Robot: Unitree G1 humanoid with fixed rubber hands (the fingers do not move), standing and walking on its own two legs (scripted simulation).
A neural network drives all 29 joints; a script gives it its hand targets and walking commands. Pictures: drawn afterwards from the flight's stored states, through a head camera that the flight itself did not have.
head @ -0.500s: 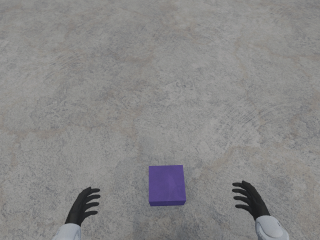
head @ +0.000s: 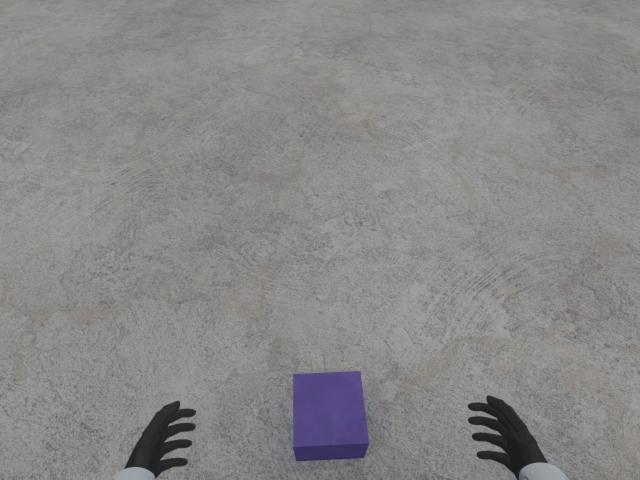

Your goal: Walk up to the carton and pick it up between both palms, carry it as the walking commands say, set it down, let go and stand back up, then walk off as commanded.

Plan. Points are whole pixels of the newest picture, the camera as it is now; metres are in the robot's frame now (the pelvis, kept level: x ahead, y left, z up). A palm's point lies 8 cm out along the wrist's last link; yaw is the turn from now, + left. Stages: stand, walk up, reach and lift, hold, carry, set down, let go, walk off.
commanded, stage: stand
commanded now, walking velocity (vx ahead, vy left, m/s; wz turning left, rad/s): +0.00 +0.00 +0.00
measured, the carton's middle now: (328, 416) +0.41 -0.01 -0.69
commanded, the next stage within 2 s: walk off in 1.84 s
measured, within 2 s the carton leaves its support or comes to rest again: neither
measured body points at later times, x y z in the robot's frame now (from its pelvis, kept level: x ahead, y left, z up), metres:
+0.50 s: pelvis +0.02 +0.00 +0.00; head +0.02 +0.01 +0.45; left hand +0.15 +0.30 -0.11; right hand +0.15 -0.29 -0.09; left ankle -0.01 +0.11 -0.74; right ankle -0.02 -0.12 -0.74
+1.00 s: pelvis +0.01 +0.00 +0.01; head +0.01 +0.01 +0.46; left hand +0.12 +0.30 -0.11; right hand +0.11 -0.31 -0.10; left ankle -0.01 +0.11 -0.74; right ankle -0.02 -0.12 -0.74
